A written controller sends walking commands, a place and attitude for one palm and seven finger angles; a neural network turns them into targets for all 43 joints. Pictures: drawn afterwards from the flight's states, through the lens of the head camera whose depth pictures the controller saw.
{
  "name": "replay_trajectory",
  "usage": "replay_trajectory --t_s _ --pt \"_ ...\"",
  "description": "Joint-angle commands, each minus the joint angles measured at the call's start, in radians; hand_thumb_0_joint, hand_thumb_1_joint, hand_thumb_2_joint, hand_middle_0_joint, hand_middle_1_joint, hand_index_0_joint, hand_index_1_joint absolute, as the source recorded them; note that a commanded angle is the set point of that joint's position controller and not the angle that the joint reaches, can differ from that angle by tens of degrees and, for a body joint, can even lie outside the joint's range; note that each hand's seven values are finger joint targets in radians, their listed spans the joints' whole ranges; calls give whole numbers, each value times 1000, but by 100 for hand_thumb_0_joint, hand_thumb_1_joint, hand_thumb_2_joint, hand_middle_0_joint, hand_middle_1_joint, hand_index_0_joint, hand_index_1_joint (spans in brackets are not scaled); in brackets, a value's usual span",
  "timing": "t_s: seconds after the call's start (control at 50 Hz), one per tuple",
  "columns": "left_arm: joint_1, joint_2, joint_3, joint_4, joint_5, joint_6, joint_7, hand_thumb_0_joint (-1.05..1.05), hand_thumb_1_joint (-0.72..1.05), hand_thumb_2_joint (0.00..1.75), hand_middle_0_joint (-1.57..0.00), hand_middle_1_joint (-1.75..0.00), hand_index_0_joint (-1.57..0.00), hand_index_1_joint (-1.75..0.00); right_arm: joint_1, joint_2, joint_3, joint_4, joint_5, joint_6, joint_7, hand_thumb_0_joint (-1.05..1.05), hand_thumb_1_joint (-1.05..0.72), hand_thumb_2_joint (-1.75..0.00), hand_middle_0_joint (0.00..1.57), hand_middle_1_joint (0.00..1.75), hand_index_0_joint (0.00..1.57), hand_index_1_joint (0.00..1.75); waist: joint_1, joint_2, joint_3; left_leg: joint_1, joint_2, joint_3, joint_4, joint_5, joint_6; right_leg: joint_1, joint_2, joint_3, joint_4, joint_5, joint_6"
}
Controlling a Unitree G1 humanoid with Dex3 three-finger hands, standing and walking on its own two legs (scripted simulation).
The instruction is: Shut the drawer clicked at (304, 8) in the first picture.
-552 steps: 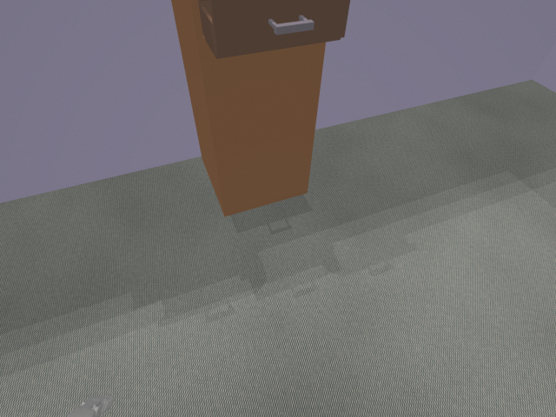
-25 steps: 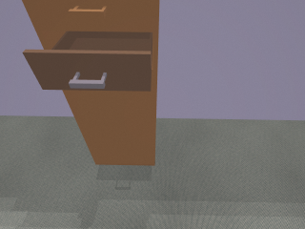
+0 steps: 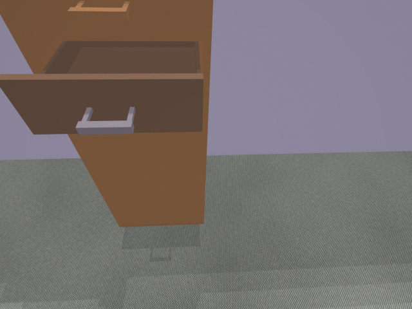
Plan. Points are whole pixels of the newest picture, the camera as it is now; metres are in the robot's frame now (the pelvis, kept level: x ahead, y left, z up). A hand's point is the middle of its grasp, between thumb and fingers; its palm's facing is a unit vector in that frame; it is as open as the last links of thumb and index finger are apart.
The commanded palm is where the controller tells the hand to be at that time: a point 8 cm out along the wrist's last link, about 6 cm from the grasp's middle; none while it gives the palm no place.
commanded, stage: come to a stop and stand still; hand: left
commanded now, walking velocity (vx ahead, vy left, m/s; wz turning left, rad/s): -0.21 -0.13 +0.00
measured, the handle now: (108, 120) +0.44 +0.22 +0.13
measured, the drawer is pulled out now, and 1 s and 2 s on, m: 0.15 0.15 0.15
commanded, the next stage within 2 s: look again from close up in 1.18 s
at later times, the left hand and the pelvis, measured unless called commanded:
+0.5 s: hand out of the picture +0.10 +0.20 -0.19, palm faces +0.11 -0.98 -0.18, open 7.2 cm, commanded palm none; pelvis +0.02 +0.02 -0.02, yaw +3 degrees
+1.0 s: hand out of the picture -0.03 +0.17 -0.17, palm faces +0.06 -0.98 -0.17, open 7.4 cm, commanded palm none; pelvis -0.01 +0.02 +0.00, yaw +1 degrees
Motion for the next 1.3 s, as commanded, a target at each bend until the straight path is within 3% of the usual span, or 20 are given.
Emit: replay_trajectory --t_s 0.0,0.06,0.1,0.12,0.14,0.18,0.22,0.28,0.38,0.4,0.42,0.44,0.5,0.64,0.72,0.76,0.92,1.24,1.26,1.28 --pt "-105 6 0 -110 -8 -38 2 0 90 90 -20 -30 -20 -30 99 -113 -13 -4 -5 -23 -27 0 -90 -90 20 30 20 30 -5 43 51 108 262 -193 -135 837 118 -120 -16 -21 -109 76 13" --pt "-64 15 0 -91 -14 -27 21 0 90 90 -20 -30 -20 -30 44 -112 -14 -4 3 -11 -36 0 -90 -90 20 30 20 30 30 77 6 51 228 -125 -61 1001 47 67 17 -34 -291 229 13" --pt "20 68 12 -73 -12 -27 32 0 90 90 -20 -30 -20 -30 30 -110 -23 -6 14 -2 -36 0 -90 -90 20 30 20 30 72 71 -23 7 198 -117 23 896 -2 221 13 -23 -450 407 8" --pt "54 114 20 -66 -9 -31 39 0 90 90 -20 -30 -20 -30 35 -99 -29 -16 18 4 -34 0 -90 -90 20 30 20 30 78 28 -47 -75 169 -108 87 761 -34 332 -37 26 -428 684 -13" --pt "71 160 32 -69 -7 -34 48 0 90 90 -20 -30 -20 -30 61 -81 -37 -23 19 13 -29 0 -90 -90 20 30 20 30 71 -23 -85 -196 106 -89 192 508 -66 440 -165 168 -354 1045 -86" --pt "97 211 44 -53 -8 -39 56 0 90 90 -20 -30 -20 -30 62 -30 -50 -27 25 32 -30 0 -90 -90 20 30 20 30 68 -127 -124 -290 10 -52 448 -220 -94 493 -384 238 -393 1440 -245" --pt "0 189 45 -88 -1 -26 68 0 90 90 -20 -30 -20 -30 -36 -23 -52 -58 25 55 -29 0 -90 -90 20 30 20 30 69 -166 -91 -300 54 -121 605 -318 -91 347 -381 251 -458 1237 -277" --pt "-145 182 49 -152 6 -3 66 0 90 90 -20 -30 -20 -30 -23 -7 -57 -60 18 72 -11 0 -90 -90 20 30 20 30 10 -157 -59 -246 71 -94 483 -221 -100 215 -296 123 -483 951 -198" --pt "-203 178 57 -189 -3 23 45 0 90 90 -20 -30 -20 -30 41 -29 -63 -67 8 66 3 0 -90 -90 20 30 20 30 -35 -140 -51 -27 57 -2 95 147 -110 11 -170 68 -414 369 -67" --pt "-185 139 48 -196 -8 31 38 0 90 90 -20 -30 -20 -30 20 -79 -71 -82 3 57 4 0 -90 -90 20 30 20 30 -25 18 -30 -30 131 -111 -13 154 -84 -40 -94 33 -323 197 -19" --pt "-168 82 43 -214 -15 38 35 0 90 90 -20 -30 -20 -30 -35 -161 -85 -125 -11 50 3 0 -90 -90 20 30 20 30 -14 281 14 -162 336 -365 -181 174 4 -76 17 -28 -159 -53 41" --pt "-176 95 43 -224 -10 43 36 0 90 90 -20 -30 -20 -30 -114 -199 -88 -168 -17 53 4 0 -90 -90 20 30 20 30 -6 261 44 -337 412 -431 -252 86 87 13 22 42 4 -117 34" --pt "-97 92 49 -172 3 43 26 0 90 90 -20 -30 -20 -30 -262 -146 -59 -198 -19 47 -6 0 -90 -90 20 30 20 30 60 166 64 -341 295 -258 -229 91 73 32 9 92 111 11 28" --pt "-40 78 10 -135 -8 -1 32 0 90 90 -20 -30 -20 -30 -161 -154 -64 -144 1 45 -3 0 -90 -90 20 30 20 30 22 98 -92 41 256 -187 -71 490 65 140 16 18 -449 101 48" --pt "-6 153 5 -96 -8 -24 46 0 90 90 -20 -30 -20 -30 -168 -90 -46 -136 19 42 6 0 -90 -90 20 30 20 30 2 -68 -75 -79 114 -74 -13 257 -63 248 -154 170 -547 587 -31" --pt "-4 141 2 -78 -6 -28 47 0 90 90 -20 -30 -20 -30 -187 -89 -43 -115 11 51 7 0 -90 -90 20 30 20 30 6 -149 -83 -46 121 -66 -10 291 -70 232 -119 156 -528 594 -32" --pt "21 106 -17 -35 -7 -19 45 0 90 90 -20 -30 -20 -30 -163 -94 -28 -36 9 59 12 0 -90 -90 20 30 20 30 13 -32 100 -65 132 -102 -126 85 -65 71 -63 143 -650 49 3" --pt "86 59 -11 -6 -6 -17 47 0 90 90 -20 -30 -20 -30 -46 -59 -24 15 4 51 3 0 -90 -90 20 30 20 30 26 4 80 -155 146 -139 -174 -25 -60 117 -37 108 -603 65 -1" --pt "92 93 -31 -6 14 -44 75 0 90 90 -20 -30 -20 -30 -161 -94 -9 -75 0 30 18 0 -90 -90 20 30 20 30 62 -14 175 -262 126 -73 55 84 -91 83 -72 125 -608 227 -17" --pt "39 144 -19 -57 3 -50 65 0 90 90 -20 -30 -20 -30 -87 -43 -13 -98 1 42 28 0 -90 -90 20 30 20 30 -3 -63 85 -182 93 -75 95 -5 -84 1 -119 196 -661 -119 -46"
